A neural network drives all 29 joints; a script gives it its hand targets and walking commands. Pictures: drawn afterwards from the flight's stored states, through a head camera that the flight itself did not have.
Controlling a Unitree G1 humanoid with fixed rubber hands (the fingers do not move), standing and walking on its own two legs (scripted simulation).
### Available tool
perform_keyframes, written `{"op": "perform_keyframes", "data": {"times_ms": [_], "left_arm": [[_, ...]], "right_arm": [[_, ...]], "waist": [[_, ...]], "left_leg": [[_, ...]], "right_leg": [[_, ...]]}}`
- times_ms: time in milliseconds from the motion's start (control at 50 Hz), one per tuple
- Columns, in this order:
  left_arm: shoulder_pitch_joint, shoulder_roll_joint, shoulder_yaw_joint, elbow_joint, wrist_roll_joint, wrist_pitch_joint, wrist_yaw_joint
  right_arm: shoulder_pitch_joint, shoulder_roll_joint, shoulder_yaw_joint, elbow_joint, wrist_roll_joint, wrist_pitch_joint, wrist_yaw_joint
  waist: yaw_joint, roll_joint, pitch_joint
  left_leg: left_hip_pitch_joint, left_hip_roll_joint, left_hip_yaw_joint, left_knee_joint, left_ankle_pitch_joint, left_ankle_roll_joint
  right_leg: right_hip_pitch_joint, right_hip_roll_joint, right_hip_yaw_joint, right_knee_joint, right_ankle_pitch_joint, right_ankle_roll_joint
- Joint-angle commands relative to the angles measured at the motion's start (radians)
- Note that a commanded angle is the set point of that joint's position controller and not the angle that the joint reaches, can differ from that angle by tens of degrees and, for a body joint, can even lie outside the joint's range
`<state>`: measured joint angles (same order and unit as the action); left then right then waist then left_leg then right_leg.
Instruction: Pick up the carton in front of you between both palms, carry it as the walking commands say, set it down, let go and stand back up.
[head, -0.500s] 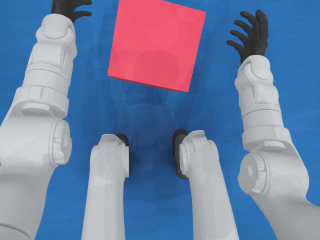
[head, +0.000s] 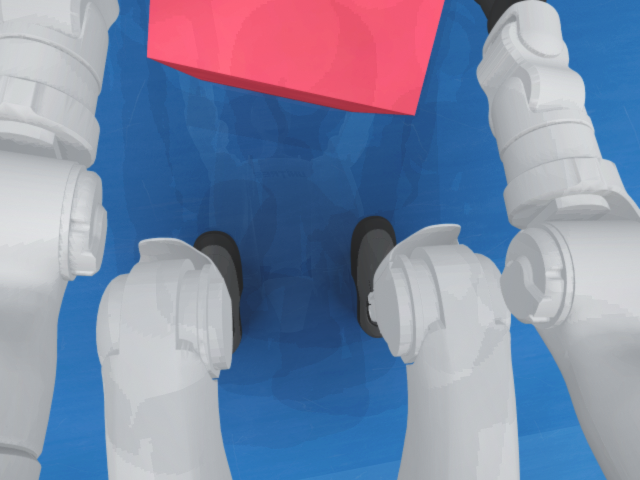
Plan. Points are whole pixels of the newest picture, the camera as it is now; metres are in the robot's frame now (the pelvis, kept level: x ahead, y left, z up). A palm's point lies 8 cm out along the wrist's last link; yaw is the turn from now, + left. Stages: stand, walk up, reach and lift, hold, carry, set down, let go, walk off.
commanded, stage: reach and lift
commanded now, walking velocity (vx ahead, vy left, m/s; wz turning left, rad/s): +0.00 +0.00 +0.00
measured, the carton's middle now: out of the picture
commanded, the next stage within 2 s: none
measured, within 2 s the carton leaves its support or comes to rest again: leaves its support in 0.68 s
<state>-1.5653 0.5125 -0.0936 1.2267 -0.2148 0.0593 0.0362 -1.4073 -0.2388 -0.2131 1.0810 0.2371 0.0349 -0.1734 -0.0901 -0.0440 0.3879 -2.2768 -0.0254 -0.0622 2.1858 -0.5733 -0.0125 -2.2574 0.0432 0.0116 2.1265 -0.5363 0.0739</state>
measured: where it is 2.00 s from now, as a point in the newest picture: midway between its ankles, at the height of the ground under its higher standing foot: (300, 304)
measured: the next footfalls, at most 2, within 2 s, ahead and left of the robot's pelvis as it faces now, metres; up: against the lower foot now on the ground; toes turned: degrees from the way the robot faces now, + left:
none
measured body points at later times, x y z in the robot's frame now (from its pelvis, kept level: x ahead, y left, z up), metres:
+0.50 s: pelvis -0.01 +0.00 +0.00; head +0.37 +0.03 +0.24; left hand +0.58 +0.15 -0.19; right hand +0.54 -0.15 -0.18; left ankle +0.11 +0.12 -0.34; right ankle +0.13 -0.13 -0.34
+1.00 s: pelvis +0.00 +0.00 +0.02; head +0.32 +0.05 +0.33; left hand +0.55 +0.16 -0.09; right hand +0.53 -0.14 -0.09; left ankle +0.10 +0.12 -0.34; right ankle +0.13 -0.14 -0.34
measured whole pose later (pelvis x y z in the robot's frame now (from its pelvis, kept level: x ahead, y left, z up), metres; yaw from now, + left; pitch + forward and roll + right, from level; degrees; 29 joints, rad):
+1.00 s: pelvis +0.00 +0.00 +0.02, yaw +2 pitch +41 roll -3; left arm -1.29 0.23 0.13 0.89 0.01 0.29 0.06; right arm -1.10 -0.01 -0.48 0.66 0.02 0.25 -0.17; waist -0.06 -0.05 0.06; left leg -2.27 -0.09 -0.06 2.12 -0.57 -0.04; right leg -2.25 0.10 0.07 2.09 -0.56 0.11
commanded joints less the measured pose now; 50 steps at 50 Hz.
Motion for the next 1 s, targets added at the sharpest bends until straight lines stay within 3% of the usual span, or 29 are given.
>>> {"op": "perform_keyframes", "data": {"times_ms": [0, 80, 160, 360, 420, 460, 500, 540, 580, 640, 740, 860, 920, 980], "left_arm": [[-0.319, 0.089, -0.009, -0.129, -0.007, -0.031, 0.0], [-0.253, 0.069, 0.003, -0.114, 0.006, -0.026, 0.007], [-0.226, 0.044, 0.02, -0.075, 0.022, -0.023, 0.006], [-0.336, -0.049, -0.042, -0.06, -0.001, -0.024, -0.002], [-0.359, -0.104, -0.033, -0.043, 0.027, -0.024, 0.0], [-0.395, -0.261, -0.05, -0.048, 0.044, -0.016, -0.026], [-0.465, -0.587, -0.084, -0.04, 0.065, -0.001, -0.097], [-0.46, -0.816, -0.06, -0.056, 0.105, 0.026, -0.164], [-0.405, -0.943, -0.017, -0.085, 0.14, 0.049, -0.209], [-0.366, -1.045, 0.023, -0.144, 0.165, 0.067, -0.243], [-0.393, -1.164, -0.044, -0.311, 0.134, 0.074, -0.234], [-0.377, -1.313, -0.165, -0.552, 0.089, 0.132, -0.187], [-0.305, -1.386, -0.183, -0.579, 0.105, 0.185, -0.178], [-0.236, -1.436, -0.121, -0.483, 0.158, 0.232, -0.196]], "right_arm": [[-0.156, -0.06, 0.01, -0.073, 0.026, -0.03, -0.003], [-0.115, -0.055, 0.011, -0.081, 0.03, -0.035, -0.01], [-0.109, -0.048, -0.004, -0.067, 0.007, -0.037, -0.009], [-0.221, 0.025, 0.022, -0.067, 0.011, -0.035, -0.005], [-0.243, 0.083, 0.008, -0.05, -0.016, -0.032, -0.001], [-0.285, 0.22, 0.009, -0.051, -0.055, -0.025, 0.021], [-0.426, 0.52, 0.065, -0.075, -0.083, -0.007, 0.094], [-0.501, 0.733, 0.062, -0.109, -0.131, 0.031, 0.173], [-0.525, 0.85, 0.052, -0.164, -0.16, 0.066, 0.229], [-0.517, 0.957, 0.059, -0.211, -0.159, 0.099, 0.273], [-0.477, 1.08, 0.124, -0.276, -0.115, 0.128, 0.288], [-0.505, 1.174, 0.289, -0.474, -0.069, 0.184, 0.285], [-0.52, 1.168, 0.338, -0.569, -0.09, 0.218, 0.282], [-0.47, 1.176, 0.296, -0.516, -0.159, 0.258, 0.287]], "waist": [[-0.02, 0.186, -1.304], [-0.006, 0.203, -1.322], [-0.007, 0.18, -1.232], [-0.014, 0.169, -1.184], [-0.006, 0.169, -1.167], [-0.016, 0.177, -1.151], [0.001, 0.176, -1.137], [0.009, 0.169, -1.103], [0.018, 0.148, -1.08], [0.029, 0.127, -1.108], [0.031, 0.154, -1.327], [0.045, 0.205, -1.772], [0.032, 0.193, -1.806], [0.006, 0.18, -1.602]], "left_leg": [[0.674, 0.025, 0.037, -0.141, 0.385, -0.006], [0.71, 0.02, 0.038, -0.14, 0.418, -0.009], [0.633, 0.017, 0.032, -0.157, 0.348, -0.007], [0.594, 0.014, 0.029, -0.194, 0.234, 0.004], [0.589, 0.004, 0.03, -0.2, 0.216, 0.005], [0.578, -0.011, 0.03, -0.197, 0.214, 0.009], [0.551, -0.033, 0.029, -0.191, 0.231, 0.018], [0.511, -0.053, 0.041, -0.178, 0.233, 0.02], [0.473, -0.069, 0.06, -0.172, 0.245, 0.027], [0.455, -0.078, 0.076, -0.165, 0.302, 0.036], [0.608, -0.084, 0.098, -0.158, 0.439, 0.025], [0.957, -0.1, 0.115, -0.198, 0.585, -0.008], [0.943, -0.118, 0.131, -0.252, 0.498, -0.018], [0.789, -0.129, 0.133, -0.33, 0.293, -0.016]], "right_leg": [[0.578, -0.002, -0.097, -0.103, 0.423, 0.005], [0.548, 0.007, -0.106, -0.099, 0.427, 0.007], [0.506, 0.007, -0.102, -0.106, 0.37, 0.009], [0.513, 0.011, -0.099, -0.126, 0.293, 0.0], [0.53, 0.026, -0.098, -0.126, 0.28, -0.001], [0.541, 0.042, -0.101, -0.124, 0.276, -0.004], [0.529, 0.061, -0.104, -0.112, 0.278, -0.009], [0.504, 0.08, -0.108, -0.094, 0.258, -0.012], [0.472, 0.092, -0.117, -0.091, 0.257, -0.014], [0.466, 0.098, -0.116, -0.082, 0.314, -0.017], [0.503, 0.106, -0.131, -0.071, 0.422, -0.014], [0.547, 0.119, -0.163, -0.11, 0.463, 0.0], [0.595, 0.127, -0.167, -0.166, 0.392, -0.002], [0.558, 0.126, -0.166, -0.239, 0.241, -0.016]]}}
